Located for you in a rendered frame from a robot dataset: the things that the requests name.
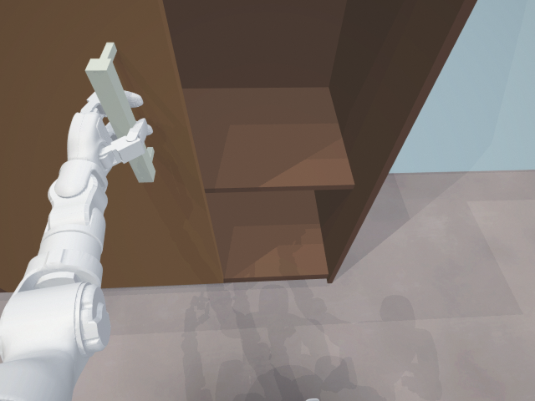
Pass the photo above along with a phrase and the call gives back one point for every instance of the robot left hand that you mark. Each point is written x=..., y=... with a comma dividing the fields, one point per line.
x=88, y=136

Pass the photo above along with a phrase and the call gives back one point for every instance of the wardrobe door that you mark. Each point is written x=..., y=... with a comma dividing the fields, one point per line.
x=156, y=233

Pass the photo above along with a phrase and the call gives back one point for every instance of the handle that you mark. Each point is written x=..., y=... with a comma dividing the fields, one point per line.
x=106, y=83

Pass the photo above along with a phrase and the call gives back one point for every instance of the robot left upper arm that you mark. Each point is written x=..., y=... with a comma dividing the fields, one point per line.
x=48, y=335

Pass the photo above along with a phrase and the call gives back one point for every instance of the left robot forearm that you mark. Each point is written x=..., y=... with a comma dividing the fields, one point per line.
x=73, y=239

